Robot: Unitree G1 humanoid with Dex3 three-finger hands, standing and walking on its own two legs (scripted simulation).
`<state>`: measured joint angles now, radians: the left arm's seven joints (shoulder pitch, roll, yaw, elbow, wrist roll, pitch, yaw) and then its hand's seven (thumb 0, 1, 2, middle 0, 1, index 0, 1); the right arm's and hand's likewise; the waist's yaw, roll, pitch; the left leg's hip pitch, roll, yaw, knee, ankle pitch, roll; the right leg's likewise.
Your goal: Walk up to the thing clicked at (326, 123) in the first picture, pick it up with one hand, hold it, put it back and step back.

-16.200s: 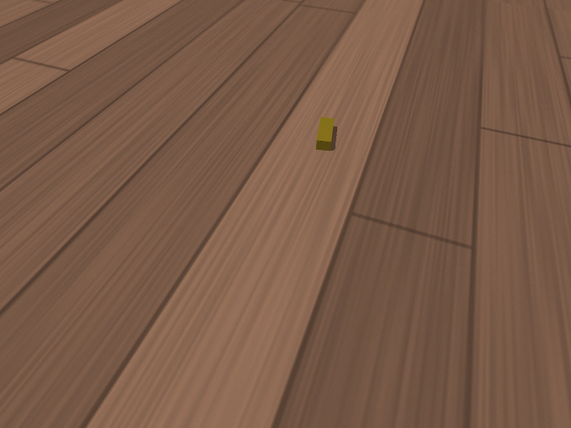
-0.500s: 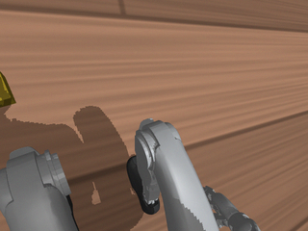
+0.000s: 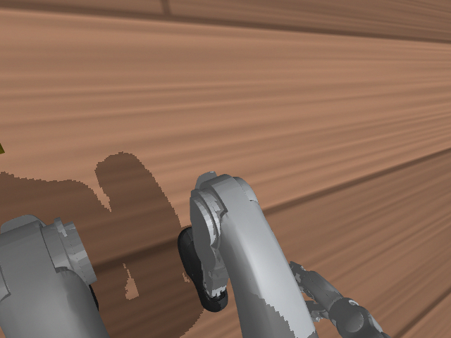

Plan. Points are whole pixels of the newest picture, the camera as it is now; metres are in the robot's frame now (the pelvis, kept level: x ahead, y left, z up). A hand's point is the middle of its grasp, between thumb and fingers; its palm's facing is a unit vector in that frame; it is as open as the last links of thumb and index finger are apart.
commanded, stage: rest palm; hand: left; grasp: from above
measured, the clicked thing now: out of the picture +0.43 +0.38 -0.27
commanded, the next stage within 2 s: close in 0.52 s
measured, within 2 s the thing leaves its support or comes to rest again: neither
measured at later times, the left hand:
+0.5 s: hand out of the picture +0.42 +0.37 -0.25, palm faces -0.40 -0.18 -0.90, open 14.0 cm
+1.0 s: hand out of the picture +0.42 +0.38 -0.24, palm faces -0.40 -0.20 -0.90, open 13.6 cm
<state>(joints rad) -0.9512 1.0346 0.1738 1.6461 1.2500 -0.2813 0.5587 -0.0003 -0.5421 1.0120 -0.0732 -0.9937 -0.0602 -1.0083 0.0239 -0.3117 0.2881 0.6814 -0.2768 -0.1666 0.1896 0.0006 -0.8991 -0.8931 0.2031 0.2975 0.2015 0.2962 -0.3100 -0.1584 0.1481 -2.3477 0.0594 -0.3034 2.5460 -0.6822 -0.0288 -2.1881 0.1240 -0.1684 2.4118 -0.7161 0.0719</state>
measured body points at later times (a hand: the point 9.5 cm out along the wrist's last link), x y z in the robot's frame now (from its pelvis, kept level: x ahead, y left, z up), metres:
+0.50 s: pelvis +0.00 +0.00 +0.00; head +0.26 +0.15 +0.33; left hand +0.43 +0.37 -0.20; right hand +0.09 -0.24 -0.06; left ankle +0.07 +0.14 -0.27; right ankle +0.11 -0.12 -0.27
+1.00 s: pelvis +0.00 +0.00 +0.00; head +0.26 +0.15 +0.33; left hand +0.44 +0.38 -0.19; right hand +0.09 -0.25 -0.06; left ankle +0.07 +0.14 -0.27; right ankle +0.11 -0.12 -0.27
